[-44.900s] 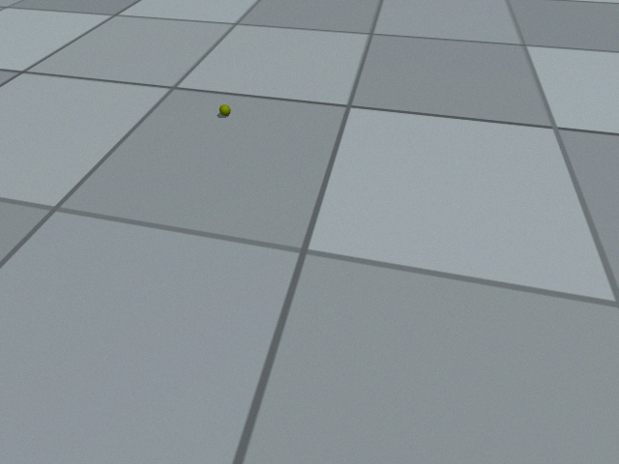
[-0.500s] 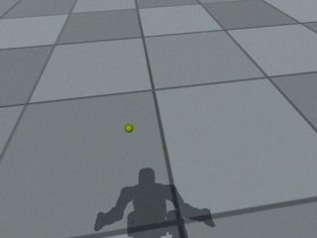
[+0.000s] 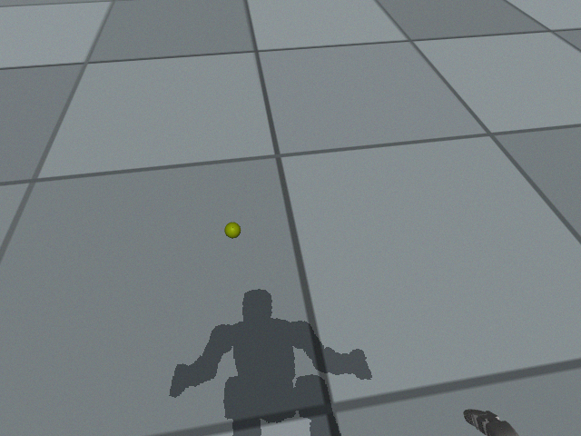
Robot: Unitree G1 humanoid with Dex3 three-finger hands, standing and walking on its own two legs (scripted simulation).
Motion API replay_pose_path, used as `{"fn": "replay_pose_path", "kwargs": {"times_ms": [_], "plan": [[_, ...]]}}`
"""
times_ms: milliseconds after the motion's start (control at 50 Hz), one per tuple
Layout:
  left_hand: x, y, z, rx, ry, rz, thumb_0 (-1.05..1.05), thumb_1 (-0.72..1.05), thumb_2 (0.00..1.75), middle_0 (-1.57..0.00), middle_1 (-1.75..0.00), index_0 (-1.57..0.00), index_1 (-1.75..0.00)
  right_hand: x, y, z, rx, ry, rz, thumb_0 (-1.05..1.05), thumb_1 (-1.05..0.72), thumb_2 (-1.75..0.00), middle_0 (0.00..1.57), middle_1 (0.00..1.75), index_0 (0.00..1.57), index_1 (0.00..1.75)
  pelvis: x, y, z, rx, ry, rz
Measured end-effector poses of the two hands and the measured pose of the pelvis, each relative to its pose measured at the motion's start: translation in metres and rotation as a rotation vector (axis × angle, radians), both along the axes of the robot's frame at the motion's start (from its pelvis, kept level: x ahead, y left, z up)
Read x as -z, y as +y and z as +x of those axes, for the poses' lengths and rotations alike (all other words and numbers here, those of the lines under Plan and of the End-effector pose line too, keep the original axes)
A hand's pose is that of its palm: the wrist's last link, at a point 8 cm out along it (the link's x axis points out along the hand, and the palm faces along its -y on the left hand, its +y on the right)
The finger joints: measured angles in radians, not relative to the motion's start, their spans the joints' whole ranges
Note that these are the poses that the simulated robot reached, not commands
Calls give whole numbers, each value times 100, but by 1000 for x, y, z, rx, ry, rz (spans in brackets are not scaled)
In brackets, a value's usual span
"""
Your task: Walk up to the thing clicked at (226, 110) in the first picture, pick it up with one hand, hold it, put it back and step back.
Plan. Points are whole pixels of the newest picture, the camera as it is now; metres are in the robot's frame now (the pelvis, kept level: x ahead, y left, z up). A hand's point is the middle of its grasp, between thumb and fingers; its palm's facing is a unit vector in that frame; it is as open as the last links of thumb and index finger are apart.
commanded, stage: step back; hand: left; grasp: from above
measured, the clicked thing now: (232, 230) +1.02 +0.25 -0.74
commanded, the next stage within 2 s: stand in 0.06 s
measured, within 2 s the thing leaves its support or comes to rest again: neither
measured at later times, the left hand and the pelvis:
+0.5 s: hand out of the picture +0.08 +0.24 -0.14, palm faces -0.02 -0.94 -0.33, open 7.4 cm; pelvis -0.01 -0.01 +0.01, yaw +0 degrees
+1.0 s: hand out of the picture +0.06 +0.24 -0.14, palm faces -0.02 -0.94 -0.34, open 7.4 cm; pelvis -0.01 -0.01 +0.01, yaw +0 degrees
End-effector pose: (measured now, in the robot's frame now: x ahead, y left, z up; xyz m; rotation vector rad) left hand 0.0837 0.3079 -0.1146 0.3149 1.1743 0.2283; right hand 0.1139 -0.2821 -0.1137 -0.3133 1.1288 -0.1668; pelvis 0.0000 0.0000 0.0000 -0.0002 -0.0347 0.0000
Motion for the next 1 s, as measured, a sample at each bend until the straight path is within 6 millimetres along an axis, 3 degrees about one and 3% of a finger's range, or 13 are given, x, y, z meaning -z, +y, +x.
{"fn": "replay_pose_path", "kwargs": {"times_ms": [180, 480, 620, 1000], "plan": [[-10, -14, 13, 26, -13, -6, 1, 91, 90, -20, -30, -20, -30, -5, -8, 5, 18, -19, 15, 0, -90, -90, 20, 30, 20, 30, -7, -4, 1, 1, -10, 3], [-8, -27, -12, 23, 39, -26, 1, 90, 90, -21, -30, -20, -30, -4, -30, -50, 61, 93, -6, 0, -91, -90, 20, 30, 20, 30, -11, -13, -9, -2, -15, 1], [-7, -26, -24, 12, 61, -23, 1, 90, 90, -21, -30, -20, -30, -2, -31, -66, 64, 124, -7, 0, -91, -90, 20, 30, 20, 30, -12, -15, -12, -5, -13, 0], [-8, -21, -27, 9, 72, -19, 1, 91, 90, -21, -30, -20, -30, -1, -25, -59, 39, 122, -4, 0, -91, -90, 20, 30, 20, 30, -11, -12, -9, -7, 0, 1]]}}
